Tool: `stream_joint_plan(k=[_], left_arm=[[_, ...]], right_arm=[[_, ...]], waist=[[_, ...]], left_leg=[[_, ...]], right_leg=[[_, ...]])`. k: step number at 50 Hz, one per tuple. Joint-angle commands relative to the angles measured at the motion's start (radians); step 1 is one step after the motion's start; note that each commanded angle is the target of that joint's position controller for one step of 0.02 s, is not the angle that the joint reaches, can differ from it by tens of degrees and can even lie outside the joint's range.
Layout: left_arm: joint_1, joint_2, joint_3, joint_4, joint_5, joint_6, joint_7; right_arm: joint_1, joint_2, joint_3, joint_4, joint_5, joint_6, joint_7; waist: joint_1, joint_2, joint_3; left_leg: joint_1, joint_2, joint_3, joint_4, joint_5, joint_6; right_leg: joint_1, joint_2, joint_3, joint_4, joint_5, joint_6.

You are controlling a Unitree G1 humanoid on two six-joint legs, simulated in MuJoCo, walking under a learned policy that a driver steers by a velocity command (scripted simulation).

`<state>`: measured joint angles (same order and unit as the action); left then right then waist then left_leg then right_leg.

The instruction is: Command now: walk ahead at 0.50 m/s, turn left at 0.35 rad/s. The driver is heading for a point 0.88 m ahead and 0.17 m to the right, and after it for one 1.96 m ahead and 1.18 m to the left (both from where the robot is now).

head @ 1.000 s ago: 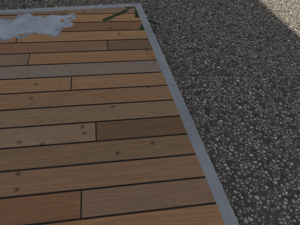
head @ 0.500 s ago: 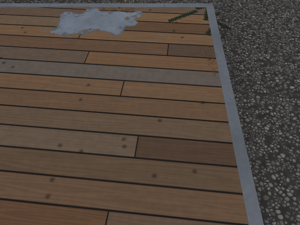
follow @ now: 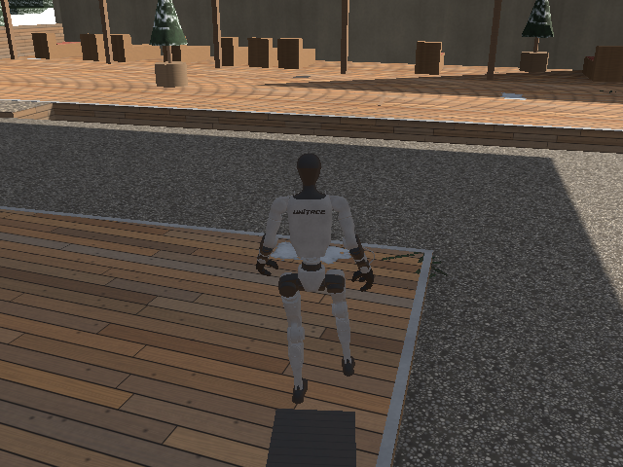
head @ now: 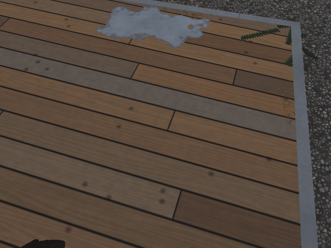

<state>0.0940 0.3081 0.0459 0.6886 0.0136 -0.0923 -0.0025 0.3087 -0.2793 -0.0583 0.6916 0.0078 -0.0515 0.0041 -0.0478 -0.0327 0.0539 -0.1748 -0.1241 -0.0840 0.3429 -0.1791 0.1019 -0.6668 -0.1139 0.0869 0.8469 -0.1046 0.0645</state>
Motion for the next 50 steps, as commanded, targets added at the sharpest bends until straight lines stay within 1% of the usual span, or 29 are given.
stream_joint_plan(k=[1, 4, 7, 9, 10, 11, 12, 13, 14, 15, 16, 17, 20, 24, 27, 30, 33, 34, 35, 36, 37, 38, 39, 40, 41, 43, 45, 47, 50], left_arm=[[-0.058, 0.026, -0.004, -0.055, -0.006, -0.009, -0.009], [-0.127, 0.056, 0.003, -0.079, -0.021, -0.019, -0.022], [-0.125, 0.086, 0.016, -0.091, -0.021, -0.028, -0.032], [-0.026, 0.105, 0.03, -0.069, -0.019, -0.033, -0.031], [0.096, 0.14, 0.048, -0.04, -0.013, -0.037, -0.024], [0.266, 0.203, 0.063, -0.023, -0.001, -0.037, -0.019], [0.344, 0.247, 0.08, 0.022, -0.005, -0.026, -0.03], [0.342, 0.151, 0.055, 0.02, -0.032, -0.023, -0.035], [0.278, 0.11, 0.042, 0.012, -0.031, -0.017, -0.029], [0.22, 0.1, 0.035, 0.0, -0.018, -0.011, -0.026], [0.187, 0.084, 0.028, -0.001, -0.011, -0.009, -0.026], [0.172, 0.072, 0.022, -0.001, -0.002, -0.012, -0.025], [0.18, 0.078, 0.023, 0.018, -0.017, -0.019, -0.023], [0.222, 0.117, 0.033, 0.047, -0.027, -0.007, -0.012], [0.277, 0.134, 0.037, 0.073, -0.036, 0.007, -0.003], [0.327, 0.141, 0.041, 0.094, -0.042, 0.024, 0.004], [0.324, 0.16, 0.052, 0.098, -0.042, 0.039, 0.015], [0.308, 0.16, 0.052, 0.095, -0.041, 0.042, 0.017], [0.304, 0.136, 0.044, 0.09, -0.034, 0.042, 0.016], [0.287, 0.074, 0.021, 0.055, -0.012, 0.04, 0.014], [0.423, -0.023, -0.007, 0.028, -0.031, 0.026, 0.014], [0.396, 0.073, 0.015, 0.046, -0.053, 0.022, 0.014], [0.305, 0.125, 0.034, 0.028, -0.063, 0.024, 0.013], [0.262, 0.118, 0.035, 0.021, -0.055, 0.028, 0.015], [0.236, 0.107, 0.038, 0.013, -0.044, 0.033, 0.013], [0.249, 0.072, 0.04, 0.009, -0.046, 0.057, 0.008], [0.238, 0.046, 0.038, -0.008, -0.037, 0.078, 0.011], [0.209, 0.031, 0.032, -0.034, -0.026, 0.084, 0.009], [0.142, 0.017, 0.024, -0.057, -0.023, 0.082, -0.015]], right_arm=[[0.002, -0.153, -0.038, -0.046, 0.004, -0.015, -0.012], [0.05, -0.166, -0.038, -0.015, 0.009, -0.015, -0.007], [0.066, -0.168, -0.039, 0.006, 0.008, -0.005, -0.01], [0.039, -0.165, -0.038, 0.007, 0.008, 0.003, -0.011], [0.033, -0.138, -0.028, 0.002, 0.002, 0.004, -0.01], [0.057, -0.093, -0.007, -0.02, -0.018, 0.002, -0.012], [0.181, -0.035, 0.01, -0.021, 0.012, -0.011, -0.011], [0.126, -0.125, -0.004, -0.011, 0.023, -0.017, -0.01], [0.015, -0.161, -0.016, -0.034, 0.029, -0.02, -0.008], [-0.047, -0.15, -0.012, -0.049, 0.015, -0.023, -0.008], [-0.076, -0.135, -0.014, -0.057, 0.001, -0.027, -0.006], [-0.061, -0.12, -0.014, -0.055, -0.001, -0.026, -0.003], [-0.037, -0.076, -0.004, -0.043, -0.002, -0.015, -0.001], [-0.171, -0.047, 0.01, -0.081, -0.013, -0.024, -0.001], [-0.27, -0.037, 0.016, -0.099, -0.007, -0.04, 0.011], [-0.345, -0.05, 0.01, -0.119, 0.005, -0.055, 0.027], [-0.318, -0.092, -0.007, -0.116, 0.006, -0.068, 0.032], [-0.253, -0.112, -0.019, -0.099, 0.006, -0.071, 0.028], [-0.134, -0.151, -0.039, -0.068, -0.001, -0.072, 0.019], [0.037, -0.217, -0.057, -0.05, -0.02, -0.071, 0.007], [0.094, -0.279, -0.072, -0.026, -0.025, -0.055, 0.01], [0.089, -0.182, -0.05, -0.031, -0.015, -0.051, 0.012], [0.037, -0.133, -0.035, -0.03, -0.008, -0.05, 0.008], [-0.021, -0.111, -0.026, -0.029, -0.011, -0.049, 0.008], [-0.064, -0.083, -0.019, -0.021, -0.015, -0.049, 0.01], [-0.121, -0.069, -0.018, -0.013, -0.025, -0.058, 0.01], [-0.152, -0.091, -0.027, 0.001, -0.023, -0.068, 0.007], [-0.165, -0.123, -0.039, 0.016, -0.019, -0.065, -0.002], [-0.175, -0.149, -0.045, 0.028, -0.013, -0.043, -0.02]], waist=[[-0.019, 0.097, -0.048], [-0.048, 0.106, -0.025], [-0.031, 0.128, -0.018], [0.032, 0.146, -0.049], [0.09, 0.123, -0.141], [0.143, 0.005, -0.308], [0.103, -0.295, -0.398], [0.137, -0.181, -0.322], [0.144, -0.089, -0.187], [0.122, -0.014, -0.117], [0.1, 0.003, -0.065], [0.073, -0.025, -0.064], [0.051, -0.054, -0.064], [0.085, -0.028, -0.027], [0.118, -0.029, -0.012], [0.133, -0.037, -0.003], [0.09, -0.061, -0.018], [0.046, -0.066, -0.049], [-0.011, -0.051, -0.133], [-0.085, 0.042, -0.292], [-0.027, 0.335, -0.431], [-0.053, 0.271, -0.383], [-0.055, 0.2, -0.24], [-0.029, 0.143, -0.168], [-0.004, 0.133, -0.111], [0.043, 0.159, -0.061], [0.071, 0.132, -0.033], [0.076, 0.122, -0.034], [0.051, 0.116, -0.057]], left_leg=[[-0.105, 0.198, -0.108, -0.111, 0.174, 0.127], [-0.015, 0.254, -0.169, -0.077, 0.11, 0.125], [0.099, 0.313, -0.234, -0.015, 0.164, 0.11], [0.124, 0.297, -0.226, 0.078, 0.349, 0.082], [0.089, 0.239, -0.177, 0.234, 0.441, 0.053], [-0.081, 0.165, -0.115, 0.531, 0.243, 0.008], [-0.438, 0.018, -0.035, 0.839, -0.334, -0.068], [-0.569, 0.065, -0.107, 0.943, -0.383, -0.07], [-0.617, 0.111, -0.081, 0.957, -0.292, -0.068], [-0.594, 0.155, -0.039, 0.923, -0.215, -0.07], [-0.573, 0.186, -0.027, 0.862, -0.161, -0.074], [-0.519, 0.211, -0.024, 0.823, -0.124, -0.077], [-0.481, 0.228, 0.01, 0.728, -0.1, -0.102], [-0.491, 0.228, 0.036, 0.475, 0.084, -0.129], [-0.417, 0.186, 0.053, 0.29, 0.217, -0.139], [-0.377, 0.159, 0.041, 0.2, 0.235, -0.133], [-0.287, 0.147, 0.028, 0.137, 0.154, -0.102], [-0.182, 0.138, 0.042, 0.103, 0.138, -0.081], [0.009, 0.152, 0.042, 0.095, 0.138, -0.05], [0.295, 0.327, -0.12, 0.143, 0.134, 0.016], [0.589, 0.55, -0.534, 0.065, -0.067, 0.158], [0.535, 0.535, -0.615, -0.01, -0.232, 0.153], [0.416, 0.502, -0.459, -0.029, -0.221, 0.114], [0.294, 0.461, -0.346, -0.051, -0.121, 0.096], [0.195, 0.425, -0.26, -0.083, -0.039, 0.089], [0.061, 0.392, -0.133, -0.14, 0.115, 0.086], [0.003, 0.397, -0.024, -0.145, 0.4, 0.101], [-0.001, 0.391, 0.067, -0.139, 0.533, 0.103], [-0.003, 0.357, 0.185, -0.121, 0.545, 0.078]], right_leg=[[0.171, 0.057, -0.064, -0.192, 0.224, 0.01], [0.146, 0.066, -0.047, -0.28, 0.218, -0.018], [0.135, 0.077, -0.043, -0.333, 0.096, -0.066], [0.262, 0.105, -0.08, -0.386, 0.041, -0.111], [0.452, 0.083, -0.066, -0.384, 0.075, -0.15], [0.75, -0.094, 0.133, -0.344, 0.101, -0.233], [1.024, -0.265, 0.586, -0.474, -0.174, -0.379], [1.002, -0.262, 0.664, -0.549, -0.4, -0.353], [0.885, -0.234, 0.523, -0.564, -0.387, -0.312], [0.761, -0.194, 0.415, -0.579, -0.273, -0.293], [0.67, -0.158, 0.345, -0.604, -0.168, -0.294], [0.615, -0.13, 0.291, -0.624, -0.086, -0.286], [0.556, -0.1, 0.181, -0.669, 0.072, -0.304], [0.541, -0.067, 0.088, -0.703, 0.175, -0.295], [0.532, -0.044, 0.058, -0.685, 0.17, -0.273], [0.571, -0.074, 0.103, -0.641, 0.142, -0.263], [0.617, -0.106, 0.162, -0.568, 0.151, -0.233], [0.604, -0.088, 0.152, -0.501, 0.222, -0.215], [0.555, -0.032, 0.117, -0.356, 0.271, -0.186], [0.383, 0.038, 0.071, -0.066, 0.079, -0.147], [0.031, 0.164, -0.018, 0.259, -0.449, -0.09], [-0.077, 0.116, 0.061, 0.396, -0.476, -0.084], [-0.122, 0.079, 0.049, 0.426, -0.387, -0.084], [-0.093, 0.043, 0.027, 0.409, -0.31, -0.077], [-0.068, 0.019, 0.023, 0.368, -0.26, -0.072], [0.021, -0.007, 0.016, 0.327, -0.214, -0.059], [0.039, -0.001, 0.0, 0.271, -0.203, -0.035], [0.044, 0.0, -0.02, 0.156, -0.124, -0.021], [0.137, 0.02, -0.072, -0.045, 0.069, -0.033]])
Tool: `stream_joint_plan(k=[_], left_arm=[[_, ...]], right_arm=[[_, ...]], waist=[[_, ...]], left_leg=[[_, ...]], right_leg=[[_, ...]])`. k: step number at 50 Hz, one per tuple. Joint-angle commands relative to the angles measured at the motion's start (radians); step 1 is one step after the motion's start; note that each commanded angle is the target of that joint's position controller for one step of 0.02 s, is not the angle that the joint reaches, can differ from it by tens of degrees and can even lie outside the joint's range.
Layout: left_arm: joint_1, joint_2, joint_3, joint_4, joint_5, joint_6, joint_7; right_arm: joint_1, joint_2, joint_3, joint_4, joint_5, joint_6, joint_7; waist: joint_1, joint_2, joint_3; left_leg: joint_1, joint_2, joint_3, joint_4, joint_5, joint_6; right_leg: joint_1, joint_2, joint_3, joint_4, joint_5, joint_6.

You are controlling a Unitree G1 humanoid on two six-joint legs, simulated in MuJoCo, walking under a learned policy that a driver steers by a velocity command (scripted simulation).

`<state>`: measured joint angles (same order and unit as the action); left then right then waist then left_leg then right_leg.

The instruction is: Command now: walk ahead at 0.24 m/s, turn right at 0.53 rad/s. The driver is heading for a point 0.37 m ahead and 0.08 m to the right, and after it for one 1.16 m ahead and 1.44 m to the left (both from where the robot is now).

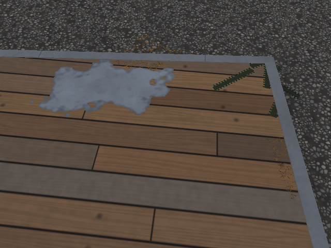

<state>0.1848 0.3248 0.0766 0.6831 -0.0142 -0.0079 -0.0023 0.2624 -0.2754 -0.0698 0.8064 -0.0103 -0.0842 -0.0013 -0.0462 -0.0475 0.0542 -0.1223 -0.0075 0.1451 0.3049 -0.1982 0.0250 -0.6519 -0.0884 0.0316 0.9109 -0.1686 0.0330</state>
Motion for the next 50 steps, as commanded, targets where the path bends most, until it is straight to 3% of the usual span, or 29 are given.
stream_joint_plan(k=[1, 4, 6, 7, 8, 9, 10, 11, 12, 13, 14, 16, 17, 22, 27, 29, 30, 31, 32, 33, 34, 36, 37, 39, 42, 44, 46, 48, 50], left_arm=[[0.025, 0.004, -0.005, -0.063, 0.005, -0.002, -0.024], [-0.023, 0.039, 0.011, -0.105, 0.008, 0.008, -0.044], [-0.005, 0.07, 0.027, -0.12, 0.013, 0.017, -0.049], [0.057, 0.09, 0.042, -0.109, 0.015, 0.017, -0.046], [0.151, 0.142, 0.067, -0.083, 0.017, 0.016, -0.031], [0.192, 0.25, 0.089, -0.097, 0.017, 0.018, -0.004], [0.122, 0.286, 0.078, -0.151, 0.037, 0.009, -0.005], [0.102, 0.204, 0.06, -0.168, 0.026, 0.002, -0.019], [0.061, 0.168, 0.047, -0.163, 0.017, -0.005, -0.021], [0.027, 0.145, 0.043, -0.155, 0.004, -0.002, -0.017], [-0.008, 0.13, 0.036, -0.159, 0.0, 0.004, -0.008], [-0.042, 0.136, 0.038, -0.174, 0.024, 0.012, 0.003], [-0.041, 0.137, 0.04, -0.175, 0.026, 0.013, 0.009], [-0.032, 0.15, 0.049, -0.172, 0.014, 0.029, 0.033], [-0.028, 0.129, 0.041, -0.17, 0.016, 0.044, 0.026], [-0.038, 0.112, 0.031, -0.165, 0.007, 0.052, 0.025], [-0.003, 0.081, 0.019, -0.15, 0.008, 0.052, 0.026], [0.054, 0.018, -0.001, -0.138, 0.025, 0.048, 0.025], [0.045, 0.034, 0.007, -0.162, 0.023, 0.039, 0.025], [0.018, 0.077, 0.014, -0.143, 0.042, 0.032, 0.029], [0.012, 0.078, 0.018, -0.128, 0.041, 0.03, 0.026], [-0.002, 0.027, 0.007, -0.101, 0.054, 0.028, 0.024], [-0.02, 0.009, 0.003, -0.095, 0.05, 0.023, 0.021], [-0.038, 0.038, 0.011, -0.098, 0.034, 0.018, 0.025], [-0.001, 0.086, 0.029, -0.083, 0.021, 0.024, 0.043], [0.016, 0.05, 0.027, -0.076, 0.026, 0.024, 0.042], [0.01, 0.046, 0.032, -0.073, 0.023, 0.019, 0.039], [0.025, 0.063, 0.043, -0.067, 0.024, 0.015, 0.036], [0.048, 0.103, 0.056, -0.064, 0.029, 0.017, 0.038]], right_arm=[[-0.119, -0.161, -0.035, -0.079, 0.01, -0.004, -0.018], [-0.107, -0.19, -0.045, -0.063, 0.035, 0.013, -0.019], [-0.119, -0.208, -0.054, -0.063, 0.054, 0.024, -0.02], [-0.13, -0.203, -0.054, -0.065, 0.061, 0.029, -0.021], [-0.087, -0.17, -0.045, -0.058, 0.05, 0.032, -0.019], [-0.043, -0.106, -0.02, -0.082, -0.005, 0.033, -0.014], [0.037, -0.091, -0.003, -0.101, -0.02, 0.035, -0.005], [-0.022, -0.167, -0.021, -0.082, 0.006, 0.042, 0.002], [-0.084, -0.168, -0.02, -0.104, 0.026, 0.048, -0.001], [-0.097, -0.149, -0.018, -0.094, 0.015, 0.057, -0.013], [-0.11, -0.161, -0.023, -0.095, 0.003, 0.067, -0.026], [-0.088, -0.145, -0.021, -0.088, 0.001, 0.078, -0.028], [-0.081, -0.131, -0.017, -0.084, 0.002, 0.079, -0.029], [-0.132, -0.106, -0.006, -0.094, 0.006, 0.081, -0.03], [-0.129, -0.115, -0.009, -0.1, 0.013, 0.068, -0.011], [-0.086, -0.102, -0.009, -0.091, 0.01, 0.059, 0.001], [-0.068, -0.111, -0.01, -0.089, -0.005, 0.056, 0.005], [-0.076, -0.163, -0.013, -0.105, -0.032, 0.055, 0.005], [-0.133, -0.169, -0.007, -0.097, -0.054, 0.057, 0.006], [-0.204, -0.097, 0.016, -0.133, -0.055, 0.049, 0.007], [-0.232, -0.078, 0.023, -0.133, -0.038, 0.044, 0.008], [-0.238, -0.114, 0.016, -0.124, 0.006, 0.046, 0.006], [-0.209, -0.129, 0.014, -0.116, 0.013, 0.052, 0.003], [-0.147, -0.167, 0.002, -0.115, 0.015, 0.057, 0.004], [-0.103, -0.185, -0.01, -0.133, 0.024, 0.054, 0.012], [-0.148, -0.184, -0.016, -0.155, 0.033, 0.067, 0.004], [-0.154, -0.176, -0.019, -0.175, 0.031, 0.086, -0.005], [-0.159, -0.166, -0.023, -0.196, 0.032, 0.097, -0.008], [-0.154, -0.135, -0.02, -0.212, 0.033, 0.101, -0.007]], waist=[[0.039, 0.128, -0.064], [0.035, 0.128, -0.074], [0.059, 0.135, -0.087], [0.097, 0.117, -0.115], [0.131, 0.047, -0.169], [0.113, -0.194, -0.231], [0.043, -0.278, -0.391], [0.11, -0.093, -0.418], [0.092, -0.054, -0.312], [0.065, 0.02, -0.231], [0.048, 0.002, -0.191], [0.019, -0.049, -0.182], [0.018, -0.053, -0.191], [0.046, -0.072, -0.198], [0.064, -0.115, -0.188], [0.036, -0.112, -0.182], [0.033, -0.08, -0.177], [0.073, 0.098, -0.179], [0.121, 0.309, -0.102], [0.095, 0.262, -0.091], [0.103, 0.228, -0.088], [0.092, 0.206, -0.069], [0.086, 0.201, -0.063], [0.063, 0.195, -0.069], [0.041, 0.158, -0.136], [0.06, 0.171, -0.133], [0.054, 0.14, -0.123], [0.054, 0.078, -0.123], [0.054, -0.074, -0.105]], left_leg=[[-0.038, 0.242, -0.03, -0.07, 0.56, 0.148], [0.035, 0.278, -0.021, 0.003, 0.537, 0.127], [0.06, 0.286, -0.014, 0.112, 0.592, 0.104], [0.046, 0.259, 0.011, 0.231, 0.617, 0.077], [-0.006, 0.192, 0.038, 0.421, 0.539, 0.031], [-0.256, 0.1, 0.059, 0.746, -0.006, -0.047], [-0.498, -0.06, -0.108, 1.033, -0.54, -0.095], [-0.524, -0.008, -0.241, 1.071, -0.46, -0.082], [-0.551, 0.018, -0.231, 1.037, -0.38, -0.063], [-0.55, 0.051, -0.229, 0.957, -0.314, -0.063], [-0.514, 0.066, -0.233, 0.881, -0.266, -0.065], [-0.417, 0.038, -0.215, 0.818, -0.207, -0.076], [-0.401, 0.029, -0.213, 0.771, -0.198, -0.084], [-0.352, 0.005, -0.236, 0.563, -0.13, -0.107], [-0.268, -0.002, -0.225, 0.397, -0.132, -0.082], [-0.158, -0.004, -0.193, 0.216, -0.033, -0.05], [-0.086, 0.043, -0.218, 0.117, 0.042, -0.021], [-0.03, 0.226, -0.415, 0.017, 0.102, 0.042], [-0.159, 0.333, -0.591, -0.029, 0.134, 0.18], [-0.22, 0.32, -0.594, -0.057, 0.072, 0.206], [-0.216, 0.263, -0.532, -0.041, 0.03, 0.17], [-0.186, 0.177, -0.452, 0.007, 0.013, 0.105], [-0.178, 0.149, -0.431, 0.031, 0.061, 0.089], [-0.141, 0.133, -0.454, 0.064, 0.146, 0.082], [-0.137, 0.113, -0.472, 0.113, 0.251, 0.094], [-0.141, 0.118, -0.496, 0.134, 0.222, 0.114], [-0.18, 0.101, -0.506, 0.153, 0.205, 0.112], [-0.237, 0.055, -0.458, 0.21, 0.148, 0.077], [-0.365, -0.034, -0.324, 0.365, 0.004, 0.009]], right_leg=[[0.142, 0.004, -0.027, -0.158, 0.163, -0.008], [0.163, 0.017, -0.038, -0.246, 0.12, -0.042], [0.211, 0.049, -0.068, -0.296, 0.043, -0.078], [0.306, 0.084, -0.091, -0.367, 0.078, -0.105], [0.461, 0.118, -0.082, -0.438, 0.229, -0.141], [0.681, -0.105, 0.222, -0.427, 0.738, -0.233], [0.85, -0.316, 0.631, -0.474, 0.704, -0.466], [0.794, -0.27, 0.563, -0.528, 0.511, -0.432], [0.701, -0.22, 0.459, -0.541, 0.379, -0.374], [0.598, -0.166, 0.392, -0.558, 0.264, -0.314], [0.506, -0.134, 0.354, -0.576, 0.21, -0.288], [0.397, -0.086, 0.316, -0.597, 0.219, -0.278], [0.388, -0.077, 0.305, -0.596, 0.236, -0.281], [0.368, -0.05, 0.345, -0.592, 0.039, -0.265], [0.385, -0.056, 0.416, -0.557, -0.012, -0.244], [0.363, -0.032, 0.409, -0.509, 0.009, -0.211], [0.334, -0.001, 0.37, -0.47, -0.036, -0.165], [0.272, 0.098, 0.256, -0.306, -0.212, -0.093], [0.233, 0.184, 0.129, -0.261, -0.349, -0.044], [0.301, 0.125, 0.154, -0.176, -0.345, -0.007], [0.335, 0.111, 0.134, -0.191, -0.279, 0.008], [0.392, 0.099, 0.097, -0.334, -0.123, 0.028], [0.428, 0.107, 0.078, -0.401, -0.068, 0.029], [0.45, 0.105, 0.063, -0.439, -0.01, 0.021], [0.47, 0.096, 0.029, -0.347, -0.007, -0.003], [0.435, 0.11, 0.014, -0.354, -0.048, -0.004], [0.444, 0.104, 0.009, -0.363, -0.038, -0.016], [0.478, 0.062, 0.032, -0.404, -0.009, -0.044], [0.53, -0.076, 0.169, -0.508, 0.043, -0.133]])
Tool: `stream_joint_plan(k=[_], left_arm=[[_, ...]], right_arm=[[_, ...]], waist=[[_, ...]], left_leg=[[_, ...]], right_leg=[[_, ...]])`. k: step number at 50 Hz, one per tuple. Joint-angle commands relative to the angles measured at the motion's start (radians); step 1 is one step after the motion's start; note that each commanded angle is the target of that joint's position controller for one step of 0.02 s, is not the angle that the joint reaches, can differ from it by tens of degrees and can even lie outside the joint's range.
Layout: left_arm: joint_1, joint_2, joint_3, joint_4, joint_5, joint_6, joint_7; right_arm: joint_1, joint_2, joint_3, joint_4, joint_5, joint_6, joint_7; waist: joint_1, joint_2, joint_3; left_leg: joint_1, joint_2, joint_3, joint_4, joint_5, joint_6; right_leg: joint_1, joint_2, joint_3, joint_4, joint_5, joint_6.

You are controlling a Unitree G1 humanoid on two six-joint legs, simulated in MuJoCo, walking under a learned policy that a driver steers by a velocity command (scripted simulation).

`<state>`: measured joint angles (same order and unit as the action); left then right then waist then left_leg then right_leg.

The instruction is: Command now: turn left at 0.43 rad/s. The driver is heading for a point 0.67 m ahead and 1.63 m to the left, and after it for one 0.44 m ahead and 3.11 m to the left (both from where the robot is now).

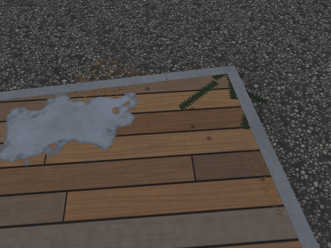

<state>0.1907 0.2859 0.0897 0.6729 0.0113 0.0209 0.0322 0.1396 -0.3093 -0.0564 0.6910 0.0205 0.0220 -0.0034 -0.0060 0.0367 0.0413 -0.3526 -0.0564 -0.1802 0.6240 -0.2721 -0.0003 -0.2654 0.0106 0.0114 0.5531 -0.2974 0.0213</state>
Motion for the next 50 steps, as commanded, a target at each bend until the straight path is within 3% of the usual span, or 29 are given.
stream_joint_plan(k=[1, 2, 3, 4, 5, 7, 10, 12, 13, 14, 15, 16, 17, 18, 19, 20, 24, 31, 34, 36, 37, 38, 39, 40, 41, 42, 43, 46, 50], left_arm=[[0.033, 0.161, 0.045, -0.058, 0.011, -0.015, 0.007], [0.023, 0.15, 0.038, -0.075, 0.016, -0.023, 0.014], [0.01, 0.141, 0.031, -0.082, 0.013, -0.03, 0.019], [-0.035, 0.142, 0.029, -0.085, 0.002, -0.034, 0.022], [-0.062, 0.155, 0.034, -0.08, -0.009, -0.035, 0.022], [-0.035, 0.182, 0.043, -0.066, -0.013, -0.025, 0.021], [-0.014, 0.197, 0.047, -0.055, -0.029, -0.025, 0.004], [-0.019, 0.168, 0.037, -0.043, -0.039, -0.03, -0.008], [0.004, 0.113, 0.021, -0.032, -0.028, -0.033, -0.016], [-0.028, 0.039, -0.002, -0.064, 0.005, -0.04, -0.026], [-0.111, 0.054, -0.003, -0.142, -0.013, -0.07, -0.026], [-0.173, 0.122, 0.012, -0.149, -0.05, -0.092, -0.028], [-0.162, 0.152, 0.021, -0.134, -0.052, -0.106, -0.032], [-0.128, 0.143, 0.022, -0.1, -0.027, -0.112, -0.029], [-0.111, 0.141, 0.024, -0.089, -0.006, -0.118, -0.028], [-0.11, 0.133, 0.024, -0.079, 0.0, -0.121, -0.032], [-0.175, 0.072, 0.002, -0.069, -0.005, -0.124, -0.043], [-0.341, 0.07, -0.013, -0.108, -0.026, -0.141, -0.074], [-0.287, 0.107, 0.002, -0.097, -0.029, -0.153, -0.074], [-0.101, 0.161, 0.032, -0.054, -0.024, -0.159, -0.059], [0.079, 0.211, 0.046, -0.036, -0.007, -0.158, -0.048], [0.189, 0.282, 0.059, -0.003, 0.006, -0.146, -0.047], [0.175, 0.197, 0.04, 0.002, -0.012, -0.142, -0.053], [0.11, 0.129, 0.021, -0.01, -0.019, -0.135, -0.045], [0.058, 0.108, 0.013, -0.008, -0.015, -0.126, -0.04], [0.03, 0.085, 0.005, 0.003, -0.008, -0.121, -0.039], [0.012, 0.072, -0.002, 0.01, 0.002, -0.123, -0.036], [-0.002, 0.086, 0.005, 0.038, -0.011, -0.138, -0.036], [-0.008, 0.14, 0.018, 0.062, -0.011, -0.139, -0.037]], right_arm=[[-0.013, -0.087, -0.033, -0.1, -0.002, -0.005, 0.0], [-0.021, -0.116, -0.046, -0.105, -0.007, -0.005, 0.003], [-0.02, -0.138, -0.06, -0.106, -0.004, 0.0, 0.005], [0.002, -0.123, -0.06, -0.098, 0.003, 0.01, 0.006], [0.004, -0.094, -0.049, -0.098, 0.003, 0.019, 0.008], [-0.033, -0.059, -0.031, -0.118, 0.002, 0.024, 0.021], [-0.016, -0.079, -0.035, -0.132, 0.011, 0.019, 0.041], [0.132, -0.088, -0.048, -0.069, 0.008, 0.011, 0.04], [0.231, -0.114, -0.063, -0.027, 0.01, 0.006, 0.032], [0.324, -0.218, -0.087, -0.025, 0.007, -0.006, 0.017], [0.301, -0.299, -0.089, -0.079, -0.016, -0.043, 0.029], [0.271, -0.223, -0.072, -0.079, -0.024, -0.068, 0.032], [0.233, -0.169, -0.051, -0.076, -0.019, -0.079, 0.028], [0.198, -0.145, -0.042, -0.083, -0.015, -0.081, 0.02], [0.173, -0.138, -0.037, -0.086, -0.014, -0.077, 0.011], [0.175, -0.131, -0.033, -0.088, -0.02, -0.077, 0.002], [0.243, -0.132, -0.036, -0.055, -0.01, -0.078, -0.021], [0.329, -0.148, -0.049, 0.004, 0.014, -0.062, -0.031], [0.304, -0.158, -0.057, 0.004, 0.012, -0.051, -0.034], [0.265, -0.131, -0.048, -0.014, 0.005, -0.049, -0.028], [0.24, -0.086, -0.03, -0.046, -0.012, -0.05, -0.023], [0.384, 0.025, 0.001, -0.066, 0.002, -0.061, -0.022], [0.399, -0.072, -0.012, -0.049, 0.031, -0.066, -0.024], [0.283, -0.147, -0.033, -0.053, 0.032, -0.066, -0.022], [0.213, -0.151, -0.035, -0.066, 0.017, -0.063, -0.022], [0.167, -0.136, -0.036, -0.078, 0.002, -0.064, -0.018], [0.165, -0.117, -0.037, -0.084, 0.004, -0.059, -0.011], [0.152, -0.048, -0.02, -0.101, 0.011, -0.04, -0.001], [0.081, -0.039, -0.009, -0.127, 0.0, -0.044, 0.014]], waist=[[0.009, -0.266, -0.094], [0.025, -0.276, -0.097], [0.019, -0.197, -0.087], [-0.009, -0.146, -0.073], [-0.014, -0.146, -0.057], [0.024, -0.175, -0.069], [0.028, -0.217, -0.081], [-0.035, -0.161, -0.097], [-0.058, -0.049, -0.101], [-0.078, 0.237, -0.075], [-0.087, 0.28, -0.08], [-0.094, 0.149, -0.011], [-0.059, 0.107, 0.037], [-0.034, 0.062, 0.043], [-0.019, 0.07, 0.042], [-0.014, 0.079, 0.029], [-0.037, 0.047, 0.004], [-0.087, 0.075, 0.036], [-0.049, 0.118, 0.014], [0.052, 0.12, -0.106], [0.133, 0.056, -0.276], [0.074, -0.278, -0.452], [0.076, -0.299, -0.407], [0.095, -0.204, -0.234], [0.081, -0.13, -0.137], [0.063, -0.107, -0.072], [0.036, -0.127, -0.046], [0.01, -0.134, -0.002], [0.015, -0.101, 0.012]], left_leg=[[-0.199, -0.017, 0.082, 0.189, -0.118, 0.005], [-0.247, 0.017, 0.108, 0.402, -0.328, -0.02], [-0.266, 0.046, 0.093, 0.541, -0.352, -0.035], [-0.261, 0.076, 0.086, 0.543, -0.308, -0.043], [-0.253, 0.096, 0.105, 0.48, -0.247, -0.05], [-0.176, 0.109, 0.177, 0.352, -0.166, -0.048], [-0.002, 0.08, 0.246, 0.129, -0.155, -0.004], [0.204, 0.022, 0.309, -0.051, -0.054, 0.033], [0.336, 0.015, 0.263, -0.117, -0.086, 0.059], [0.457, 0.253, -0.158, -0.239, -0.129, 0.158], [0.425, 0.426, -0.625, -0.418, -0.333, 0.367], [0.382, 0.44, -0.625, -0.477, -0.454, 0.374], [0.341, 0.404, -0.527, -0.467, -0.433, 0.326], [0.315, 0.353, -0.423, -0.44, -0.329, 0.282], [0.288, 0.305, -0.333, -0.44, -0.217, 0.254], [0.271, 0.269, -0.271, -0.448, -0.124, 0.237], [0.27, 0.211, -0.132, -0.434, 0.112, 0.209], [0.268, 0.228, -0.185, -0.373, 0.163, 0.202], [0.283, 0.242, -0.226, -0.311, 0.287, 0.175], [0.243, 0.167, -0.181, -0.114, 0.516, 0.128], [0.097, 0.108, -0.135, 0.155, 0.4, 0.09], [-0.269, -0.051, -0.036, 0.516, -0.236, 0.015], [-0.399, 0.015, -0.037, 0.671, -0.303, 0.005], [-0.44, 0.066, -0.01, 0.696, -0.209, 0.003], [-0.414, 0.109, 0.031, 0.675, -0.133, 0.002], [-0.383, 0.135, 0.04, 0.633, -0.092, 0.003], [-0.337, 0.159, 0.041, 0.606, -0.066, 0.007], [-0.321, 0.184, 0.07, 0.528, -0.049, 0.002], [-0.34, 0.193, 0.092, 0.345, 0.137, -0.011]], right_leg=[[0.166, -0.317, 0.316, -0.204, 0.283, -0.209], [0.159, -0.427, 0.388, -0.221, 0.42, -0.289], [0.137, -0.441, 0.368, -0.217, 0.489, -0.308], [0.123, -0.396, 0.284, -0.203, 0.472, -0.27], [0.116, -0.348, 0.205, -0.199, 0.454, -0.229], [0.09, -0.289, 0.104, -0.241, 0.22, -0.196], [0.027, -0.276, 0.054, -0.267, -0.072, -0.18], [-0.064, -0.257, -0.003, -0.165, -0.18, -0.148], [-0.159, -0.21, -0.082, 0.016, -0.228, -0.105], [-0.435, -0.106, -0.163, 0.467, -0.352, -0.011], [-0.675, 0.01, 0.01, 0.615, -0.357, 0.003], [-0.716, -0.046, 0.081, 0.66, -0.28, -0.021], [-0.701, -0.075, 0.085, 0.619, -0.162, -0.042], [-0.657, -0.096, 0.079, 0.579, -0.069, -0.037], [-0.604, -0.101, 0.075, 0.511, 0.012, -0.025], [-0.551, -0.09, 0.064, 0.475, 0.085, -0.013], [-0.461, -0.037, 0.036, 0.233, 0.265, 0.027], [-0.342, 0.005, 0.049, -0.03, 0.312, 0.028], [-0.212, 0.015, 0.042, -0.066, 0.241, -0.006], [0.081, 0.014, 0.018, -0.122, 0.242, -0.063], [0.389, -0.135, 0.159, -0.08, 0.168, -0.134], [0.763, -0.403, 0.635, -0.139, -0.025, -0.295], [0.709, -0.442, 0.799, -0.248, -0.23, -0.305], [0.558, -0.393, 0.626, -0.271, -0.233, -0.259], [0.415, -0.351, 0.476, -0.28, -0.102, -0.231], [0.299, -0.31, 0.379, -0.305, 0.013, -0.219], [0.221, -0.28, 0.301, -0.333, 0.075, -0.207], [0.126, -0.275, 0.169, -0.405, 0.174, -0.224], [0.14, -0.267, 0.018, -0.43, 0.302, -0.225]])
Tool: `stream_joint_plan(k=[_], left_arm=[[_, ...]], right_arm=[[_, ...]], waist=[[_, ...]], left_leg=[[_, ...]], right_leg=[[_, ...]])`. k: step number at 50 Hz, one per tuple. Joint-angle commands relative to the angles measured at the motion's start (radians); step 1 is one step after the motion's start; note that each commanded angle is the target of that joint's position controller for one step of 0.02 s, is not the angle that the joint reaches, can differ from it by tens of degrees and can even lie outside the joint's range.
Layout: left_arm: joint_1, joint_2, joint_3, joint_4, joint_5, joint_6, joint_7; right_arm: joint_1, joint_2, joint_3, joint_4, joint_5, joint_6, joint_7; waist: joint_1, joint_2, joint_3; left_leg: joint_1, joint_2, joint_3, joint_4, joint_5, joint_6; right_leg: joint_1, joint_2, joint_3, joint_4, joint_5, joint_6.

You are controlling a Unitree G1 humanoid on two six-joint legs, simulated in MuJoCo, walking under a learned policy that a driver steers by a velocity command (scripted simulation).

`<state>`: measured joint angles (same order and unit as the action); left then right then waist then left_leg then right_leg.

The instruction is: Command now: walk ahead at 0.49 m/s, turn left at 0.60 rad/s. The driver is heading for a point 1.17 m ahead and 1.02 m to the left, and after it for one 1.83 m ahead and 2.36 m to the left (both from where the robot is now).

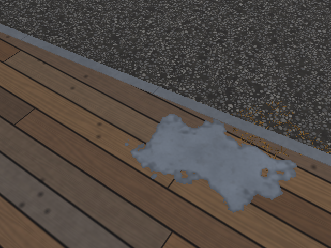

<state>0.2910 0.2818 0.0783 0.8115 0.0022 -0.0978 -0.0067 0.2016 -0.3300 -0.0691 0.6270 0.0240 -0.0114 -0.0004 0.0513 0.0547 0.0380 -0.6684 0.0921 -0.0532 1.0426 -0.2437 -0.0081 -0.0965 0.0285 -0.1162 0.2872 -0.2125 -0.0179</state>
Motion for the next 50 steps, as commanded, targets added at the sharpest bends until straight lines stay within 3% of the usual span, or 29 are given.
stream_joint_plan(k=[1, 4, 7, 9, 10, 11, 12, 13, 14, 15, 16, 17, 18, 21, 26, 28, 31, 33, 34, 35, 36, 37, 38, 39, 40, 41, 43, 45, 50], left_arm=[[-0.109, 0.151, 0.03, -0.073, -0.004, -0.018, 0.002], [-0.064, 0.182, 0.034, -0.053, -0.015, -0.007, 0.005], [-0.023, 0.218, 0.044, -0.033, -0.031, 0.011, 0.003], [-0.016, 0.253, 0.054, -0.033, -0.04, 0.027, 0.008], [-0.025, 0.254, 0.052, -0.036, -0.044, 0.037, 0.011], [-0.005, 0.219, 0.037, -0.043, -0.033, 0.037, 0.016], [0.073, 0.094, -0.006, -0.099, 0.014, 0.026, 0.01], [0.04, 0.104, -0.02, -0.12, 0.006, -0.008, 0.0], [-0.079, 0.189, 0.003, -0.146, -0.038, -0.024, -0.009], [-0.113, 0.175, -0.005, -0.16, -0.043, -0.036, -0.009], [-0.112, 0.163, -0.007, -0.15, -0.021, -0.04, -0.001], [-0.098, 0.17, -0.002, -0.142, -0.006, -0.034, 0.003], [-0.084, 0.171, 0.0, -0.136, -0.001, -0.023, 0.001], [-0.095, 0.131, -0.011, -0.131, 0.014, 0.001, 0.002], [-0.293, 0.082, -0.035, -0.177, 0.008, -0.001, -0.009], [-0.338, 0.093, -0.033, -0.193, -0.003, -0.008, -0.016], [-0.332, 0.134, -0.015, -0.199, -0.009, -0.017, -0.023], [-0.268, 0.151, -0.001, -0.185, -0.012, -0.024, -0.022], [-0.187, 0.164, 0.012, -0.163, -0.009, -0.027, -0.017], [-0.066, 0.202, 0.027, -0.15, 0.007, -0.033, -0.01], [0.032, 0.29, 0.047, -0.141, 0.027, -0.024, -0.004], [0.056, 0.263, 0.045, -0.123, 0.006, -0.012, -0.014], [-0.006, 0.179, 0.023, -0.147, 0.003, -0.008, -0.011], [-0.066, 0.139, 0.009, -0.16, 0.012, 0.002, -0.006], [-0.108, 0.114, 0.0, -0.16, 0.015, 0.008, -0.006], [-0.13, 0.1, -0.004, -0.151, 0.016, 0.009, -0.003], [-0.146, 0.103, -0.002, -0.129, 0.015, 0.009, 0.001], [-0.144, 0.14, 0.011, -0.108, 0.011, 0.016, 0.01], [-0.176, 0.174, 0.02, -0.087, -0.006, 0.051, 0.027]], right_arm=[[-0.01, -0.015, 0.007, -0.067, -0.002, -0.016, 0.019], [-0.117, -0.009, 0.012, -0.097, 0.0, -0.025, 0.039], [-0.171, -0.03, 0.004, -0.13, 0.001, -0.022, 0.053], [-0.109, -0.074, -0.02, -0.13, -0.007, -0.015, 0.054], [0.022, -0.113, -0.045, -0.099, -0.006, -0.011, 0.05], [0.204, -0.176, -0.081, -0.051, 0.0, -0.001, 0.035], [0.243, -0.304, -0.106, -0.046, 0.011, 0.001, 0.017], [0.249, -0.277, -0.087, -0.093, 0.007, -0.018, 0.026], [0.225, -0.199, -0.062, -0.081, -0.005, -0.035, 0.035], [0.186, -0.177, -0.055, -0.072, -0.007, -0.045, 0.035], [0.118, -0.15, -0.046, -0.077, -0.007, -0.048, 0.032], [0.067, -0.126, -0.036, -0.089, -0.017, -0.049, 0.029], [0.039, -0.118, -0.031, -0.098, -0.026, -0.049, 0.025], [0.045, -0.123, -0.032, -0.077, -0.017, -0.056, 0.008], [0.108, -0.147, -0.04, -0.031, -0.006, -0.045, -0.016], [0.141, -0.155, -0.044, -0.01, -0.002, -0.042, -0.016], [0.158, -0.137, -0.042, 0.01, 0.004, -0.037, -0.018], [0.144, -0.13, -0.043, 0.013, 0.001, -0.028, -0.019], [0.139, -0.102, -0.034, 0.011, -0.001, -0.025, -0.018], [0.146, -0.044, -0.013, 0.001, -0.008, -0.026, -0.014], [0.263, 0.019, 0.006, -0.017, 0.0, -0.03, -0.017], [0.29, -0.044, 0.0, -0.032, 0.016, -0.033, -0.022], [0.211, -0.131, -0.025, -0.02, 0.016, -0.025, -0.027], [0.13, -0.154, -0.035, -0.035, 0.003, -0.013, -0.03], [0.096, -0.15, -0.04, -0.045, -0.01, -0.004, -0.032], [0.1, -0.134, -0.044, -0.05, -0.012, 0.006, -0.03], [0.118, -0.076, -0.034, -0.046, 0.0, 0.024, -0.027], [0.081, -0.041, -0.022, -0.07, -0.003, 0.032, -0.025], [0.001, -0.03, -0.015, -0.097, -0.007, 0.032, 0.004]], waist=[[-0.032, -0.114, 0.02], [0.008, -0.099, 0.037], [0.011, -0.102, 0.05], [-0.043, -0.13, -0.012], [-0.124, -0.122, -0.083], [-0.208, -0.083, -0.175], [-0.139, 0.195, -0.26], [-0.15, 0.179, -0.455], [-0.182, 0.073, -0.344], [-0.152, 0.044, -0.222], [-0.106, -0.026, -0.155], [-0.066, -0.014, -0.122], [-0.043, 0.008, -0.114], [-0.033, -0.007, -0.089], [-0.102, 0.014, -0.027], [-0.12, 0.023, -0.019], [-0.106, 0.048, -0.019], [-0.068, 0.078, -0.026], [-0.027, 0.075, -0.06], [0.027, 0.015, -0.172], [-0.001, -0.234, -0.316], [-0.009, -0.373, -0.33], [0.007, -0.231, -0.209], [0.002, -0.15, -0.133], [-0.018, -0.122, -0.087], [-0.045, -0.146, -0.073], [-0.061, -0.189, -0.062], [-0.056, -0.188, -0.069], [-0.036, -0.159, -0.105]], left_leg=[[-0.004, 0.039, -0.018, -0.142, 0.169, 0.001], [0.047, 0.015, 0.039, -0.305, 0.255, 0.022], [0.061, -0.013, 0.078, -0.388, 0.185, 0.061], [0.186, -0.086, 0.137, -0.406, 0.079, 0.104], [0.364, -0.136, 0.165, -0.449, 0.09, 0.136], [0.648, -0.153, 0.122, -0.462, 0.117, 0.175], [0.999, 0.112, -0.371, -0.509, 0.004, 0.324], [1.097, 0.242, -0.811, -0.699, -0.175, 0.434], [1.033, 0.218, -0.698, -0.746, -0.171, 0.365], [0.893, 0.183, -0.57, -0.749, -0.097, 0.334], [0.754, 0.143, -0.468, -0.744, 0.017, 0.305], [0.643, 0.111, -0.392, -0.756, 0.136, 0.292], [0.576, 0.093, -0.365, -0.777, 0.193, 0.292], [0.467, 0.062, -0.277, -0.804, 0.318, 0.305], [0.399, -0.005, -0.209, -0.799, 0.18, 0.241], [0.4, 0.009, -0.244, -0.786, 0.127, 0.229], [0.474, 0.043, -0.331, -0.706, 0.078, 0.209], [0.497, 0.046, -0.371, -0.64, 0.102, 0.189], [0.485, 0.01, -0.356, -0.567, 0.131, 0.165], [0.417, -0.048, -0.296, -0.35, 0.086, 0.128], [0.128, -0.196, -0.154, -0.002, -0.237, 0.039], [-0.073, -0.175, -0.134, 0.202, -0.385, 0.008], [-0.102, -0.127, -0.158, 0.279, -0.31, -0.009], [-0.07, -0.096, -0.116, 0.28, -0.248, -0.021], [-0.029, -0.072, -0.099, 0.252, -0.217, -0.032], [0.019, -0.044, -0.09, 0.21, -0.2, -0.035], [0.075, -0.041, -0.038, 0.127, -0.172, -0.044], [0.055, -0.035, -0.017, 0.032, -0.126, -0.056], [0.15, -0.025, 0.031, -0.216, 0.101, -0.04]], right_leg=[[-0.028, -0.27, 0.102, -0.162, 0.239, -0.172], [0.013, -0.265, 0.023, -0.151, 0.256, -0.137], [0.111, -0.297, -0.016, -0.099, 0.367, -0.113], [0.158, -0.296, -0.057, 0.067, 0.701, -0.091], [0.124, -0.275, -0.091, 0.253, 0.812, -0.069], [-0.038, -0.24, -0.105, 0.508, 0.724, -0.033], [-0.474, -0.101, -0.097, 0.91, -0.045, 0.036], [-0.619, 0.009, 0.157, 1.087, -0.397, 0.039], [-0.712, -0.046, 0.215, 1.11, -0.309, 0.022], [-0.717, -0.083, 0.2, 1.04, -0.224, 0.007], [-0.666, -0.121, 0.2, 0.953, -0.161, 0.01], [-0.59, -0.146, 0.204, 0.888, -0.12, 0.014], [-0.537, -0.152, 0.205, 0.862, -0.096, 0.023], [-0.497, -0.135, 0.176, 0.745, -0.034, 0.068], [-0.434, -0.065, 0.166, 0.368, 0.263, 0.097], [-0.388, -0.042, 0.174, 0.3, 0.304, 0.091], [-0.356, -0.039, 0.21, 0.234, 0.241, 0.063], [-0.279, -0.035, 0.197, 0.209, 0.152, 0.03], [-0.165, -0.035, 0.179, 0.174, 0.143, 0.006], [0.048, -0.143, 0.272, 0.182, 0.108, -0.047], [0.388, -0.381, 0.629, 0.149, 0.056, -0.189], [0.432, -0.478, 0.934, 0.046, -0.091, -0.254], [0.321, -0.439, 0.809, 0.034, -0.038, -0.22], [0.197, -0.4, 0.621, 0.05, 0.154, -0.19], [0.092, -0.358, 0.488, 0.056, 0.367, -0.183], [0.026, -0.323, 0.392, 0.056, 0.496, -0.171], [-0.039, -0.271, 0.258, 0.022, 0.586, -0.168], [-0.019, -0.292, 0.209, -0.001, 0.663, -0.197], [0.007, -0.292, 0.069, -0.018, 0.602, -0.186]])
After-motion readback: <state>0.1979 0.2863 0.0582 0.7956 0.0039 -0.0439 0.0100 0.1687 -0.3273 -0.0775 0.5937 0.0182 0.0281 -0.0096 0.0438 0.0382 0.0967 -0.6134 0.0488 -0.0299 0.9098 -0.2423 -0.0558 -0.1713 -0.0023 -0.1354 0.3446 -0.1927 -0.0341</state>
